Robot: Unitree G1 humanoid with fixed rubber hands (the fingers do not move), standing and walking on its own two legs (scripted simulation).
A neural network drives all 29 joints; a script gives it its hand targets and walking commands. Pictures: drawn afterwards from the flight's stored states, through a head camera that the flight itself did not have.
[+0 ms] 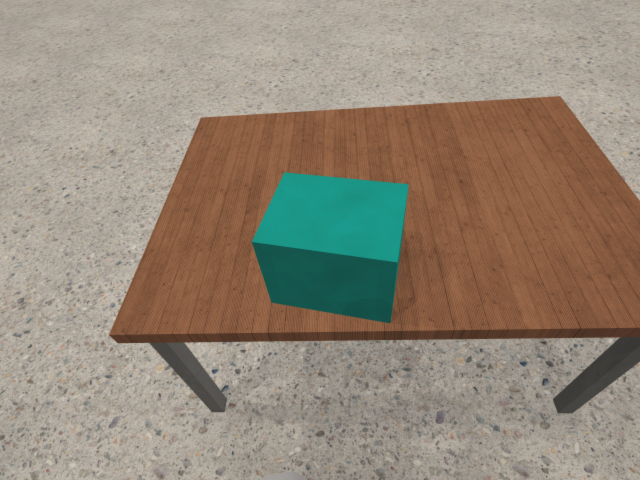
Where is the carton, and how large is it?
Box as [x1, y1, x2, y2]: [252, 172, 408, 322]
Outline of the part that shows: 284,172 252,240 271,301 390,322 408,184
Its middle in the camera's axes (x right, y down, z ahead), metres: +0.03 +0.01 +0.73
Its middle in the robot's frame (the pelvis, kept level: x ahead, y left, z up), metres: +0.52 +0.01 -0.08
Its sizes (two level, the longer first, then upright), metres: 0.236 0.180 0.186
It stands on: a table, 0.57 m high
